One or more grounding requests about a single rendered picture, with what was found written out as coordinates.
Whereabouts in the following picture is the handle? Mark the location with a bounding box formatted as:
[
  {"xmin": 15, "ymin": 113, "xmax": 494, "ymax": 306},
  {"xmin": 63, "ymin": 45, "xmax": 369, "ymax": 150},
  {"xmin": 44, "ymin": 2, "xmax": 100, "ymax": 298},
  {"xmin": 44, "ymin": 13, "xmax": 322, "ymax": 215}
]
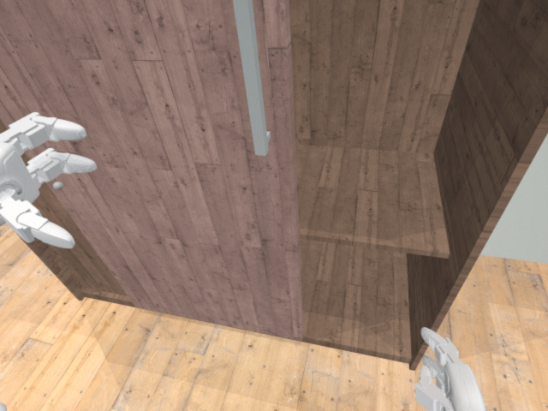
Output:
[{"xmin": 233, "ymin": 0, "xmax": 271, "ymax": 156}]

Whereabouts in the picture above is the wardrobe door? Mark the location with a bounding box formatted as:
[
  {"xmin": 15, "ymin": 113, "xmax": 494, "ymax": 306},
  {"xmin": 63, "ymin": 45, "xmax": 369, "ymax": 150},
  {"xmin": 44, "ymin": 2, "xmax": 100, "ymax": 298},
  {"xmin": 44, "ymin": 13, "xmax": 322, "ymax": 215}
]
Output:
[
  {"xmin": 0, "ymin": 120, "xmax": 127, "ymax": 295},
  {"xmin": 0, "ymin": 0, "xmax": 304, "ymax": 341}
]

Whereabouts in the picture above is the robot left hand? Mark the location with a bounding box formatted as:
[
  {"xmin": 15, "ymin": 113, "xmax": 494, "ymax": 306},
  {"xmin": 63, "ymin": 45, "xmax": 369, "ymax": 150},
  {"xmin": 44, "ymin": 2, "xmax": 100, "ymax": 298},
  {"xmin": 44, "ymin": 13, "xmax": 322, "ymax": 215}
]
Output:
[{"xmin": 0, "ymin": 112, "xmax": 97, "ymax": 248}]

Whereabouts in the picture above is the robot right hand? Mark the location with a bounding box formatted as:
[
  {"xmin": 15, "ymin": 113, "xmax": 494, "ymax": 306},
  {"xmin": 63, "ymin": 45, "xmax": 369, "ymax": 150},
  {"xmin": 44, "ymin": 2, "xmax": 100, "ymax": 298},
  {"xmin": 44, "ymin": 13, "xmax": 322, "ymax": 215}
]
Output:
[{"xmin": 414, "ymin": 327, "xmax": 486, "ymax": 411}]

